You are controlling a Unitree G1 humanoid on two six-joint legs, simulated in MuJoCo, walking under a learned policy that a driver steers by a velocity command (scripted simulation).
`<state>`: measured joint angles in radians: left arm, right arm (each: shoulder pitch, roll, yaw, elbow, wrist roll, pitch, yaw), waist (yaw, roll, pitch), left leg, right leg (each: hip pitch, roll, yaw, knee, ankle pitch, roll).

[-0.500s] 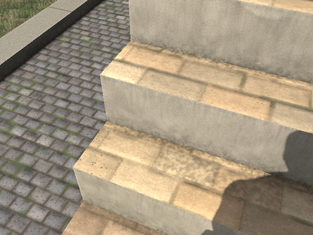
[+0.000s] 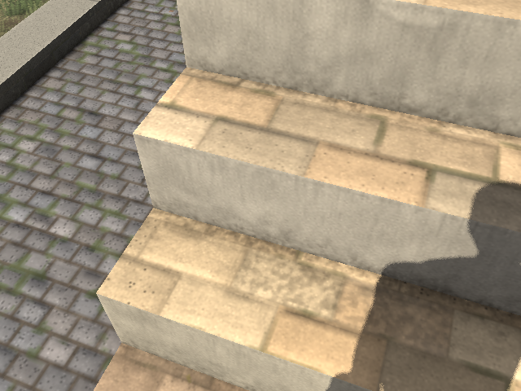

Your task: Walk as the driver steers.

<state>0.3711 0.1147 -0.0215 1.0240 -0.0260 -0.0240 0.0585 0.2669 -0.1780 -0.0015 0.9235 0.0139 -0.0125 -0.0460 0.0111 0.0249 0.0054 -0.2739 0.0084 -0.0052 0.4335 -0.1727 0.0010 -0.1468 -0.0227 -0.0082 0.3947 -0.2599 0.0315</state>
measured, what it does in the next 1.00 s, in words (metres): shifts its weight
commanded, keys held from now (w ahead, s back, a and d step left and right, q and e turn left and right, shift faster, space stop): no key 0.06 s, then w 0.94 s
